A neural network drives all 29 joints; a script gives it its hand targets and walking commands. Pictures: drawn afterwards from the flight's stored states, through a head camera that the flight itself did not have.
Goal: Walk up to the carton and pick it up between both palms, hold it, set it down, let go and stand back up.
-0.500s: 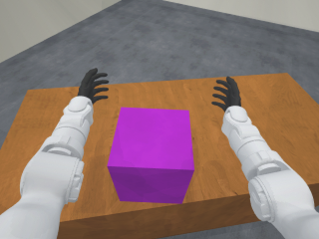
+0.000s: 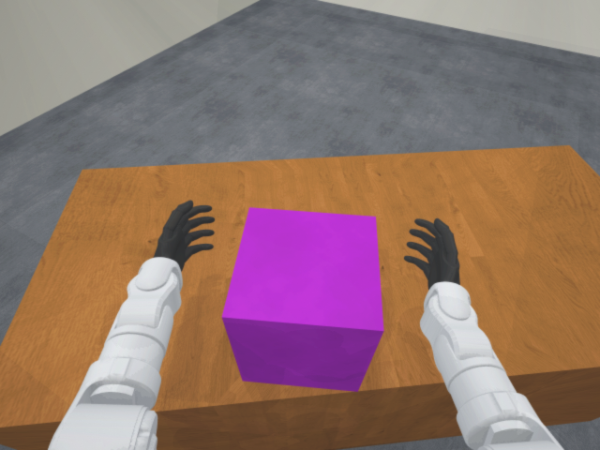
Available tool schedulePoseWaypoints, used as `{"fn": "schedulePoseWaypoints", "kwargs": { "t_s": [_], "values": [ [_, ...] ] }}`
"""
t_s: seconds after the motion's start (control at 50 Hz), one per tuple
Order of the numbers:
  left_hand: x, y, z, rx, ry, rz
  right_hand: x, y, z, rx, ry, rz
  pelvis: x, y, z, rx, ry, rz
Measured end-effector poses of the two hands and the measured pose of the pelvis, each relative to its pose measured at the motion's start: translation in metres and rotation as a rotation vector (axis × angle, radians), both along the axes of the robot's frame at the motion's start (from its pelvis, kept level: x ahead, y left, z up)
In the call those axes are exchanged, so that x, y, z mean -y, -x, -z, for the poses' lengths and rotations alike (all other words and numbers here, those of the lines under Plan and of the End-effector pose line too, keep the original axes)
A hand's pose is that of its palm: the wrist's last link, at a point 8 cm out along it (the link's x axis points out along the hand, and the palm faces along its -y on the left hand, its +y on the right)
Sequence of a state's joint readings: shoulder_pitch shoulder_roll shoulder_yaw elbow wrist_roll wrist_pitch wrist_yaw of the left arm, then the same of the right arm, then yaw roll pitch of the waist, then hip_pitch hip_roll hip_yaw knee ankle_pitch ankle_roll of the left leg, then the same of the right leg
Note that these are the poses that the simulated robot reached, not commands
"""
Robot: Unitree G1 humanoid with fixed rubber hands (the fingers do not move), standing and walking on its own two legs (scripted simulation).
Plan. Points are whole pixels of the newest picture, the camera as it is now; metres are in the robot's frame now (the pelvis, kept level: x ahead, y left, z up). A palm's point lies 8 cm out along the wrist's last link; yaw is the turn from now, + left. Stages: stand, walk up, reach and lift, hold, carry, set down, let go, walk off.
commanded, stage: set down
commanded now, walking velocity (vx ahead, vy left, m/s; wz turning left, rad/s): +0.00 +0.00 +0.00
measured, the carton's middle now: (305, 303) +0.37 -0.02 -0.08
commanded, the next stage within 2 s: none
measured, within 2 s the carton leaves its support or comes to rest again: neither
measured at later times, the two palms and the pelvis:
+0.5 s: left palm (157, 315) +0.31 +0.19 +0.03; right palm (448, 330) +0.26 -0.19 +0.02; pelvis +0.01 +0.00 +0.00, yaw -1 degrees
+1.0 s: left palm (140, 395) +0.23 +0.21 -0.01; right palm (446, 387) +0.20 -0.18 -0.03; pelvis +0.02 +0.00 +0.00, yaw +0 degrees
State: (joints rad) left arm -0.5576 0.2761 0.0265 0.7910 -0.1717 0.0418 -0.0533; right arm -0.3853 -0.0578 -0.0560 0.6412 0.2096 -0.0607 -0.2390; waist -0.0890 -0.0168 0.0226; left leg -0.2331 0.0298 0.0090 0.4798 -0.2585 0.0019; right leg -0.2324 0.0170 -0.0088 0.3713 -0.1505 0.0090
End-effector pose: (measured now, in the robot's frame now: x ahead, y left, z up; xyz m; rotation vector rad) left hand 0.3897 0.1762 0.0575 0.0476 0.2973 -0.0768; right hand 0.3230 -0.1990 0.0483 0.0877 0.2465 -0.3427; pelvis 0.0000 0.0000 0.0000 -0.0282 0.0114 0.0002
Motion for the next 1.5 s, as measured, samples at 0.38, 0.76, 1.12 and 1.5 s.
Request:
{"fn": "schedulePoseWaypoints", "kwargs": {
  "t_s": [0.38, 0.76, 1.12, 1.5],
  "values": [
    [-0.014, 0.052, 0.021, 0.013, 0.011, 0.005, 0.001, 0.047, 0.020, -0.006, 0.021, -0.012, -0.004, -0.005, -0.001, 0.077, -0.006, 0.012],
    [-0.035, 0.127, 0.052, 0.015, -0.019, -0.016, -0.015, 0.092, 0.055, -0.019, 0.017, -0.039, 0.000, -0.013, 0.000, 0.068, -0.005, 0.007],
    [-0.039, 0.178, 0.079, -0.020, -0.031, -0.013, -0.011, 0.133, 0.085, -0.044, 0.038, -0.041, 0.003, -0.021, 0.005, 0.086, 0.002, -0.015],
    [-0.044, 0.186, 0.093, -0.103, -0.060, -0.013, -0.002, 0.136, 0.096, -0.090, 0.048, -0.068, 0.003, -0.024, 0.004, 0.126, 0.000, -0.014]
  ]
}}
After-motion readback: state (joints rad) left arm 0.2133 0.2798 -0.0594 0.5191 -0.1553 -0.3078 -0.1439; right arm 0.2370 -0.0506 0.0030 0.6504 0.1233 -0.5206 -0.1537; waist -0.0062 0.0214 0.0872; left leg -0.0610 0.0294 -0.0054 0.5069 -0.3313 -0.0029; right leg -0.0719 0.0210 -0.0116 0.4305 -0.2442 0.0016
